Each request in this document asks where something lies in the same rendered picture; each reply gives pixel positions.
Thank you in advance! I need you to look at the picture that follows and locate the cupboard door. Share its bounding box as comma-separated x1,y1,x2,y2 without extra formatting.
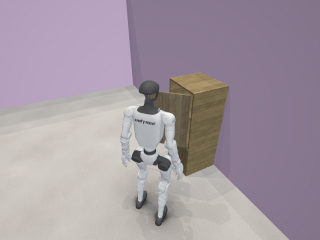
149,91,191,148

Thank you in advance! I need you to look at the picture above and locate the robot right foot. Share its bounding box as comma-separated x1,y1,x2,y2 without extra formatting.
155,205,168,226

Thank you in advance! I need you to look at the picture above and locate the left robot forearm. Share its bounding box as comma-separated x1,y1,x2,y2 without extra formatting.
120,132,130,156

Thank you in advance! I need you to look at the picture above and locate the right robot hand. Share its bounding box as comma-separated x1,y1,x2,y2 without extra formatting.
172,163,184,180

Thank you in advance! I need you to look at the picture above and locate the robot left upper arm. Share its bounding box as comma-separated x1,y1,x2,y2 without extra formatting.
121,106,137,140

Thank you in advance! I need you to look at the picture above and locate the robot right shin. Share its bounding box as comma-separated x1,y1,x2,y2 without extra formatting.
158,183,170,218

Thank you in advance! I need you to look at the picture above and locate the robot right upper arm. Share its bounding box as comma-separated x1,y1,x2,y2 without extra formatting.
161,111,176,150

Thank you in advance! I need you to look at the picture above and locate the right robot forearm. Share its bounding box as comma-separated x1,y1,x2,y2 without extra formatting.
168,140,181,168

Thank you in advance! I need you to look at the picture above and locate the left robot hand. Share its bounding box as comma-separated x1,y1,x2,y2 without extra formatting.
121,153,132,167

